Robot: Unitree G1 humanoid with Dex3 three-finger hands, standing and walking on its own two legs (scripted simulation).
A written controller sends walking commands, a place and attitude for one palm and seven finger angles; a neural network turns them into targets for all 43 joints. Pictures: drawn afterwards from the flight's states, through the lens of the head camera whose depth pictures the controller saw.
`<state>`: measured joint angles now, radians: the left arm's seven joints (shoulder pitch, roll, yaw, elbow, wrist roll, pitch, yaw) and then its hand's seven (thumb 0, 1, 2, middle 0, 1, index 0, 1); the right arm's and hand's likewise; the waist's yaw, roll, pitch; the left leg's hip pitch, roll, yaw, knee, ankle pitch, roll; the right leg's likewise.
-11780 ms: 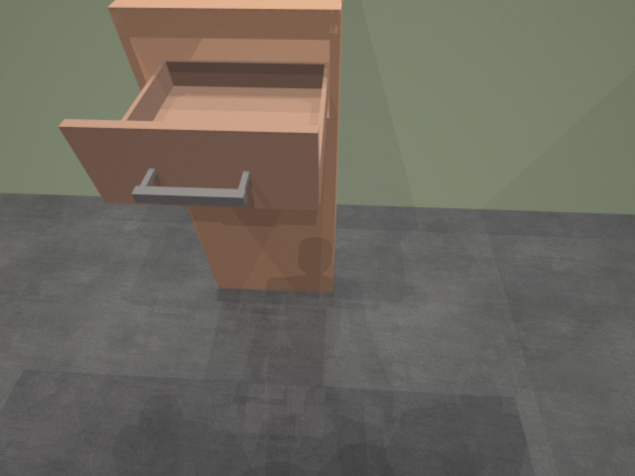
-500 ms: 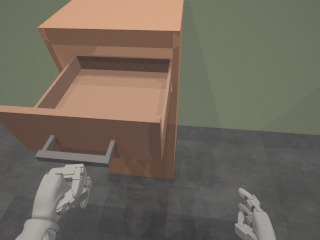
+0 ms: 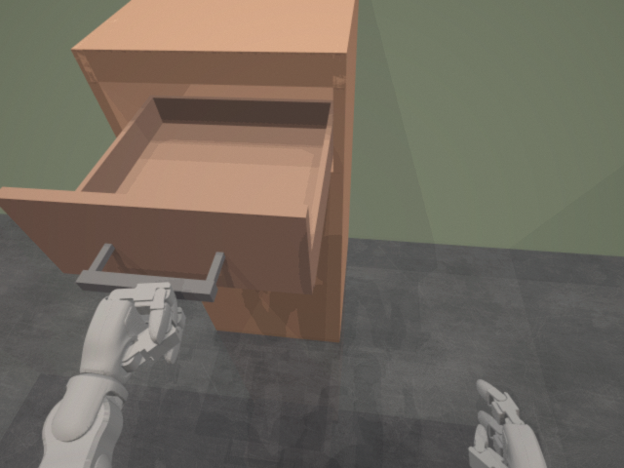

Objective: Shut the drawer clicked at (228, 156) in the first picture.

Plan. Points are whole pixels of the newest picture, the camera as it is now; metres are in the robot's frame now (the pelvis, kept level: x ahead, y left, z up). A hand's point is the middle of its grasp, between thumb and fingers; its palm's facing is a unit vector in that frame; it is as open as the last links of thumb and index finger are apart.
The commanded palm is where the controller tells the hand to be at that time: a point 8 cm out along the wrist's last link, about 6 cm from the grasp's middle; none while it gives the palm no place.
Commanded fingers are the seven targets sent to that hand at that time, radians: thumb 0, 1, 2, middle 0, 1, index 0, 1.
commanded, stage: push the drawer shut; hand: left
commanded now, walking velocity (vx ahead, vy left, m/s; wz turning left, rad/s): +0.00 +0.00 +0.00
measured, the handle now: (154, 271) +0.32 +0.23 +0.09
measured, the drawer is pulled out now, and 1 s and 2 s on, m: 0.28 0.15 0.03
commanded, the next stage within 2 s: none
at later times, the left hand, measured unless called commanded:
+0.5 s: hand (190, 278) +0.32 +0.18 +0.09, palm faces -0.03 -1.00 -0.06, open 3.2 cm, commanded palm +0.30 +0.24 +0.09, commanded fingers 0.00 0.90 0.90 -1.40 -1.60 -1.40 -1.60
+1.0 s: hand (205, 244) +0.37 +0.18 +0.09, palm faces -0.03 -1.00 -0.06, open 3.2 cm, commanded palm +0.35 +0.23 +0.09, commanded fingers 0.00 0.90 0.90 -1.40 -1.60 -1.40 -1.60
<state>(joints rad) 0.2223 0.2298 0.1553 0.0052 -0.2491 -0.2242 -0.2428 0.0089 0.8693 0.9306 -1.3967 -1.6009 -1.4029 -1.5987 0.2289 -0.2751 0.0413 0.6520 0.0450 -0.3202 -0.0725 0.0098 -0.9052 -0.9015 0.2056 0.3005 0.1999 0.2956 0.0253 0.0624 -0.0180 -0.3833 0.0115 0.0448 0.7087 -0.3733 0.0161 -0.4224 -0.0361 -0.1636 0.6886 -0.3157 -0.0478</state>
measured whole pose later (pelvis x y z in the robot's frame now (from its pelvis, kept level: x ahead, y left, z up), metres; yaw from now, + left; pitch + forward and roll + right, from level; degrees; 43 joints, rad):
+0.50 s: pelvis +0.00 +0.00 +0.00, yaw -2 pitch +3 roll +0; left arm -0.06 0.26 0.23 0.31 -0.24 -0.22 -0.26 0.02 0.85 0.88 -1.40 -1.60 -1.40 -1.60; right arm 0.24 -0.28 0.04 0.65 0.05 -0.26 -0.06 0.01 -0.91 -0.90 0.21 0.30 0.20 0.30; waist -0.01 0.05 -0.02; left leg -0.36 0.02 0.08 0.65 -0.35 0.01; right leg -0.42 -0.02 -0.13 0.65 -0.29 -0.05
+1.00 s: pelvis +0.00 +0.01 +0.00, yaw -2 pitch +5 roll +0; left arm -0.33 0.27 0.21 0.58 -0.20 -0.25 -0.22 0.01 0.86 0.92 -1.40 -1.60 -1.40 -1.60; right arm 0.26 -0.27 0.05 0.66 0.04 -0.18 -0.05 0.01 -0.91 -0.90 0.21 0.30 0.20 0.30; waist -0.02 0.04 -0.01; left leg -0.40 0.01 0.08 0.66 -0.35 0.03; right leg -0.46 -0.04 -0.13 0.66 -0.28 -0.04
